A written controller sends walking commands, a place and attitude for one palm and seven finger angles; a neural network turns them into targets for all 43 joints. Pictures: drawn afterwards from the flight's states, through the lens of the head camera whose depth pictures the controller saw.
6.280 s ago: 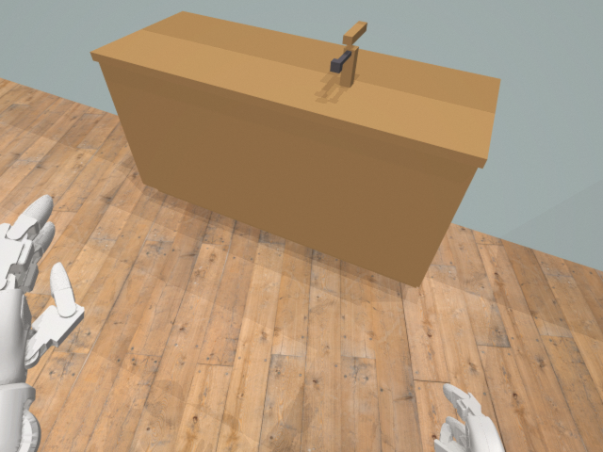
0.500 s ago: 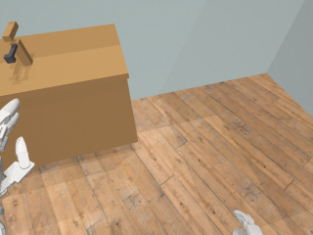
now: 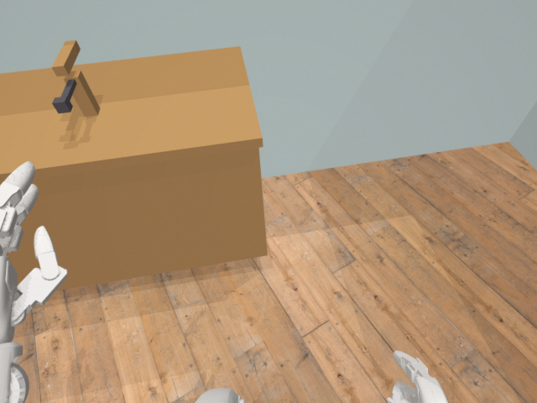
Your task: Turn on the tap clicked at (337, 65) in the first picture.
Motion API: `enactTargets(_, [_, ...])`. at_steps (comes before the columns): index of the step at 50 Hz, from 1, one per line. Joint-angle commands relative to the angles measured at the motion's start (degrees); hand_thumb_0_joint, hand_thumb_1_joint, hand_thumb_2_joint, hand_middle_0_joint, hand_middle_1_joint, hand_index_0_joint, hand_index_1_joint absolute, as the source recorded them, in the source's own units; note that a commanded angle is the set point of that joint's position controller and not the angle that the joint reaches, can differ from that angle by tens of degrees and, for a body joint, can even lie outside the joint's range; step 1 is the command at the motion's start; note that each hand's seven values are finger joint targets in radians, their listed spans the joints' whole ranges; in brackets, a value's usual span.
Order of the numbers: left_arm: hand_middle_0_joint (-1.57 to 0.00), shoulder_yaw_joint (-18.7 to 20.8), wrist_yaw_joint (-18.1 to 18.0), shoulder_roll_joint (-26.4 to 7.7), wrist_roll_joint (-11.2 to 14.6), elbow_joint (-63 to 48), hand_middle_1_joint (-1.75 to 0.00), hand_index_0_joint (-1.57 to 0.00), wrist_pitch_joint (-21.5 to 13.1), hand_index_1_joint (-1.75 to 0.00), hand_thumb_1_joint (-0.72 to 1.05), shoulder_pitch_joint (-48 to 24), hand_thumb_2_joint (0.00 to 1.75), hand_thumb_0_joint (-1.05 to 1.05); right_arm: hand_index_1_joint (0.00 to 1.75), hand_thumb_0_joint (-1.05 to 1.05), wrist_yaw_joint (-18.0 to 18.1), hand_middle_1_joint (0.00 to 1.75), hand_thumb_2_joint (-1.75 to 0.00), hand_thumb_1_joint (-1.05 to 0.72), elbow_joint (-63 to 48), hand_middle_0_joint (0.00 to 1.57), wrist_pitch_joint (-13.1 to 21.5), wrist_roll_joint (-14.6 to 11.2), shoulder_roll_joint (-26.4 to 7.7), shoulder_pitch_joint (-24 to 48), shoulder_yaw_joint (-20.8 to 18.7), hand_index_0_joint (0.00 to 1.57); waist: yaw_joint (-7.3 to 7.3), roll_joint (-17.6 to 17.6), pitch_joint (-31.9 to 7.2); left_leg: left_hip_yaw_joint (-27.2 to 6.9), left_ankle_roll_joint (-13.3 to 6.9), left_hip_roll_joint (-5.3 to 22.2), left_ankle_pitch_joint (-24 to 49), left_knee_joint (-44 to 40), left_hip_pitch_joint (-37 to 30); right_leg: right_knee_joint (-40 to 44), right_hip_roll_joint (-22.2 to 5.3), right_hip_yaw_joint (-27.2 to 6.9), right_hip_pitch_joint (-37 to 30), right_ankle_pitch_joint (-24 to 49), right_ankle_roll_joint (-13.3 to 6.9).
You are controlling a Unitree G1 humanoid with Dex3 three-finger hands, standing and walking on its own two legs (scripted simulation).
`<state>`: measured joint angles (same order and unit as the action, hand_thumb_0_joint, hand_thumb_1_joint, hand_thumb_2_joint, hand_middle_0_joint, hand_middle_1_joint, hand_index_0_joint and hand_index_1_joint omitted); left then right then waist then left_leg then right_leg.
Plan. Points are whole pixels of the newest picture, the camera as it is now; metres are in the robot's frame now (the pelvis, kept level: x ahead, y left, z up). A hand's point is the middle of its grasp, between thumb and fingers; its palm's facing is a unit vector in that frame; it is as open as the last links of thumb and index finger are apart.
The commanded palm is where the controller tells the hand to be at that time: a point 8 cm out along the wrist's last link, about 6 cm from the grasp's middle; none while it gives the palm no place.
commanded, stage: take the last steps up to it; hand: left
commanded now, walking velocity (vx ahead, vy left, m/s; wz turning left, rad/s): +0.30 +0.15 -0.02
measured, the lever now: (62, 104) +0.70 +0.54 +0.05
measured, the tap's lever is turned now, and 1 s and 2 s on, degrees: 0 0 0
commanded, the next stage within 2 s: come to a stop and stand still in 0.72 s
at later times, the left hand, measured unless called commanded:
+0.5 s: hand (79, 171) +0.36 +0.27 +0.18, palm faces +0.34 -0.77 -0.54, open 7.4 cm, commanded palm +0.30 +0.33 +0.18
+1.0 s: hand (71, 116) +0.48 +0.34 +0.18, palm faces +0.35 -0.84 -0.41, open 7.4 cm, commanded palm +0.41 +0.38 +0.18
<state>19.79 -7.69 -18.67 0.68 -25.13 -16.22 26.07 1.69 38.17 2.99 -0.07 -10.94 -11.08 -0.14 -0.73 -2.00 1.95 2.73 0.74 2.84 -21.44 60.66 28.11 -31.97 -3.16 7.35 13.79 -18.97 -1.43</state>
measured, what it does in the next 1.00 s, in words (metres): walks ahead: left foot, then right foot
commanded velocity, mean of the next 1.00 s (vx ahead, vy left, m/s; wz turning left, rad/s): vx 0.14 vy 0.07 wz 0.00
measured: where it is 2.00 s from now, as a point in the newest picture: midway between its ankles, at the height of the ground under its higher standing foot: (247, 398)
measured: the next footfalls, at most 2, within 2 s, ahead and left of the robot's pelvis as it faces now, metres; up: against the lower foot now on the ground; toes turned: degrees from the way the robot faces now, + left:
left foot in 0.16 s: +0.14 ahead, +0.18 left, +0.00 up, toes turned +8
right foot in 0.46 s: +0.19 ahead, -0.03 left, +0.00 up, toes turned -13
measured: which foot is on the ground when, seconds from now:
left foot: up 0.00-0.14, down 0.16-0.48, up 0.50-0.82, down 0.84-1.00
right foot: down 0.00-0.18, up 0.20-0.44, down 0.46-0.84, up 0.86-1.00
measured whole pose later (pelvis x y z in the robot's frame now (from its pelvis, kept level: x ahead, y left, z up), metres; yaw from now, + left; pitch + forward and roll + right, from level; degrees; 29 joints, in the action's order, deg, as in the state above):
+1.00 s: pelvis +0.24 +0.11 +0.00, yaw -3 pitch +1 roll +1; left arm 23.5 -8.9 -23.5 2.5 -30.2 -12.7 25.1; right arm 1.9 33.8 5.1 0.3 -7.2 -10.2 0.6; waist 1.3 3.1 3.1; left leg 7.5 0.0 3.6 -12.1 30.2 18.6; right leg -50.2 -1.9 3.8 21.6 -26.6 1.4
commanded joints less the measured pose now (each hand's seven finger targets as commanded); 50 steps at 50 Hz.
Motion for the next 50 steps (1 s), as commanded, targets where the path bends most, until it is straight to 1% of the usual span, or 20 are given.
enactTargets(1, [-0.2,7.6,-1.7,-11.8,0.4,-11.7,-0.3,-0.2,-3.4,-0.3,0.9,-2.5,0.9,0.0,0.3,0.0,1.0,0.3,-0.9,-0.9,-10.6,0.2,2.8,0.0,-5.0,4.7,-2.3,0.2,0.26,11.0,-5.3,3.0,-0.6,2.3,4.5,-17.0,-1.5,11.7,-14.0,-10.9,-6.5,22.3,-6.7])
enactTargets(5, [-0.2,7.7,-2.6,-12.3,0.4,-15.6,-0.3,-0.2,-2.3,-0.3,0.9,-4.1,0.9,0.0,0.3,0.0,1.5,0.3,-0.9,-0.9,-11.9,0.2,3.9,0.3,-4.6,4.3,-2.6,0.2,-0.02,10.6,-7.1,9.6,-0.9,-2.3,11.2,-31.1,-13.6,7.6,-10.9,-8.9,-5.5,17.2,-4.3])
enactTargets(7, [-0.2,7.4,-2.7,-12.4,0.5,-17.6,-0.3,-0.2,-2.5,-0.3,0.9,-5.3,0.9,0.0,0.3,0.0,2.2,0.3,-0.9,-0.9,-12.2,0.2,4.5,-0.3,-5.9,2.7,-3.7,0.2,1.56,2.2,-8.9,6.7,-2.6,-0.1,12.4,-36.0,-24.8,-5.0,-7.9,-6.4,0.3,16.7,-1.7])
enactTargets(8, [-0.2,7.4,-2.6,-12.0,0.8,-19.3,-0.3,-0.2,-2.5,-0.3,0.9,-6.2,0.9,0.0,0.3,0.0,2.1,0.3,-0.9,-0.9,-12.4,0.2,4.6,-0.6,-8.0,2.2,-4.5,0.2,2.3,-9.6,-11.8,-5.6,-6.5,8.6,17.9,-38.0,-32.2,-18.4,-2.6,-2.0,8.7,6.0,1.0])
enactTargets(9, [-0.2,7.8,-2.7,-12.0,0.9,-19.3,-0.3,-0.2,-2.9,-0.3,0.9,-6.2,0.9,0.0,0.3,0.0,1.8,0.3,-0.9,-0.9,-12.9,0.2,4.7,-0.8,-7.8,1.9,-4.8,0.2,1.74,-15.8,-13.0,-18.1,-12.0,17.1,26.9,-39.8,-36.2,-31.0,1.3,-1.5,17.7,-16.1,2.3])
enactTargets(10, [-0.2,8.9,-2.5,-14.3,0.8,-16.4,-0.3,-0.2,-2.6,-0.3,0.9,-4.0,0.9,0.0,0.3,0.0,1.9,0.3,-0.9,-0.9,-11.7,0.2,5.1,-0.4,-7.1,2.5,-4.1,0.2,1.66,-16.5,-13.2,-23.0,-15.8,19.9,21.1,-41.9,-32.8,-38.7,-0.1,-4.7,20.7,-17.9,1.8])
enactTargets(14, [-0.2,8.2,-1.9,-11.8,1.5,-21.4,-0.3,-0.2,-2.1,-0.3,0.9,0.3,0.9,0.0,0.3,0.0,1.2,0.3,-0.9,-0.9,-10.2,0.2,6.1,-1.3,-6.6,3.5,-4.2,0.2,0.87,-10.0,-7.9,-10.2,-14.2,15.3,21.3,-41.1,-25.9,-32.5,-3.6,-4.0,23.5,-10.0,2.8])
enactTargets(21, [-0.2,9.6,-2.1,-12.3,1.7,-12.9,-0.3,-0.2,0.0,-0.3,0.9,3.4,0.9,0.0,0.3,0.0,2.2,0.3,-0.9,-0.9,-10.1,0.2,5.9,-1.0,-6.7,2.9,-3.1,0.2,0.16,-6.3,-10.1,1.1,-7.0,10.2,18.6,-31.8,-14.6,1.7,1.1,3.7,-3.5,3.7,2.1])
enactTargets(22, [-0.2,9.4,-2.0,-12.6,1.3,-11.6,-0.3,-0.2,0.3,-0.3,0.9,1.6,0.9,0.0,0.3,0.0,2.3,0.3,-0.9,-0.9,-9.9,0.2,5.3,-1.0,-6.5,3.3,-3.0,0.2,-0.08,-0.5,-10.1,2.4,-5.7,8.2,14.1,-23.4,-8.6,6.2,-2.3,-1.8,-9.8,6.6,0.5])
enactTargets(24, [-0.2,12.4,-2.2,-15.4,1.6,-7.7,-0.3,-0.2,0.3,-0.3,0.9,-1.4,0.9,0.0,0.3,0.0,1.8,0.3,-0.9,-0.9,-11.2,0.2,5.1,-0.7,-5.9,4.4,-2.9,0.2,-0.31,20.4,-8.6,2.0,-1.1,-1.7,-8.9,3.8,12.2,14.8,-23.5,-37.5,-16.9,13.9,-9.5])
enactTargets(25, [-0.2,10.4,-1.6,-14.0,2.0,-8.4,-0.3,-0.2,-0.4,-0.3,0.9,-3.1,0.9,0.0,0.3,0.0,1.1,0.3,-0.9,-0.9,-9.7,0.2,4.8,-0.5,-7.2,3.2,-4.0,0.2,0.34,18.3,-7.1,-4.1,-0.2,-0.2,-6.6,10.7,12.8,16.3,-24.3,-38.2,-13.9,10.8,-9.9])
enactTargets(28, [-0.2,9.2,-1.3,-12.9,0.8,-10.3,-0.3,-0.2,-2.5,-0.3,0.9,-1.8,0.9,0.0,0.3,0.0,0.7,0.3,-0.9,-0.9,-8.2,0.2,3.6,-0.3,-5.6,4.3,-2.1,0.2,0.8,6.8,-5.3,-4.2,0.8,2.5,1.0,12.0,13.6,11.9,-18.7,-18.2,-11.3,26.4,-7.8])
enactTargets(32, [-0.2,9.0,-2.0,-13.6,0.2,-14.1,-0.3,-0.2,-3.7,-0.3,0.9,-0.8,0.9,0.0,0.3,0.0,1.0,0.3,-0.9,-0.9,-9.7,0.2,3.2,0.2,-5.6,4.2,-2.7,0.2,0.98,8.7,-6.9,1.1,0.4,2.6,5.4,-7.6,3.5,9.8,-15.2,-6.8,-8.0,37.0,-5.5])
enactTargets(39, [-0.2,10.7,-3.6,-14.2,0.4,-17.5,-0.3,-0.2,-3.0,-0.3,0.9,-1.1,0.9,0.0,0.3,0.0,1.9,0.3,-0.9,-0.9,-12.0,0.2,3.7,0.2,-5.3,2.1,-4.0,0.2,1.14,6.1,-9.7,8.2,-0.4,-2.0,14.0,-34.2,-16.5,0.4,-11.3,-4.8,-5.7,24.7,-2.5])
enactTargets(40, [-0.2,10.1,-3.4,-13.8,0.6,-17.8,-0.3,-0.2,-3.3,-0.3,0.9,-2.5,0.9,0.0,0.3,0.0,2.1,0.3,-0.9,-0.9,-12.3,0.2,3.7,-0.3,-6.3,1.2,-4.5,0.2,1.94,0.6,-11.0,5.6,-1.5,-0.1,15.9,-36.1,-20.9,-7.0,-9.3,-3.7,-3.3,21.2,-1.2])
enactTargets(41, [-0.2,9.4,-3.2,-12.5,1.0,-16.5,-0.3,-0.2,-3.1,-0.3,0.9,-1.9,0.9,0.0,0.3,0.0,2.1,0.3,-0.9,-0.9,-12.7,0.2,3.7,-0.8,-8.1,0.8,-5.1,0.2,1.8,-10.9,-11.4,-8.2,-5.7,9.9,27.8,-37.3,-26.8,-18.8,-2.7,0.4,6.7,2.7,1.9])
enactTargets(42, [-0.2,8.5,-2.8,-11.9,1.2,-15.1,-0.3,-0.2,-3.1,-0.3,0.9,-2.4,0.9,0.0,0.3,0.0,1.6,0.3,-0.9,-0.9,-13.4,0.2,3.7,-0.9,-8.0,0.4,-5.1,0.2,1.37,-12.7,-10.8,-19.6,-10.2,17.2,36.2,-40.3,-26.8,-28.8,1.9,-2.1,13.3,-18.9,2.4])
enactTargets(43, [-0.2,9.9,-2.2,-13.9,1.9,-11.5,-0.3,-0.2,-2.5,-0.3,0.9,-0.8,0.9,0.0,0.3,0.0,1.7,0.3,-0.9,-0.9,-12.3,0.2,3.9,-0.1,-7.6,1.7,-4.3,0.2,1.28,-13.2,-10.2,-24.0,-12.8,20.3,30.5,-43.2,-23.2,-34.1,0.9,-5.2,15.5,-18.9,2.5])
enactTargets(45, [-0.2,9.3,-1.8,-13.3,1.9,-16.0,-0.3,-0.2,-2.2,-0.3,0.9,-1.4,0.9,0.0,0.3,0.0,1.2,0.3,-0.9,-0.9,-11.7,0.2,4.0,-0.1,-6.9,2.1,-3.8,0.2,1.19,-7.0,-9.3,-17.1,-12.7,18.0,36.5,-40.2,-22.6,-28.8,-0.8,-7.5,15.5,-11.7,2.7])
enactTargets(50, [-0.2,7.6,-1.7,-12.7,2.2,-23.3,-0.3,-0.2,0.3,-0.3,0.9,1.4,0.9,0.0,0.3,0.0,0.3,0.3,-0.9,-0.9,-12.1,0.2,6.6,0.6,-6.1,1.6,-2.0,0.2,1.0,-14.5,-11.0,-5.5,-6.5,14.2,41.0,-39.3,-21.4,-8.1,2.8,-2.9,4.6,-4.0,2.5])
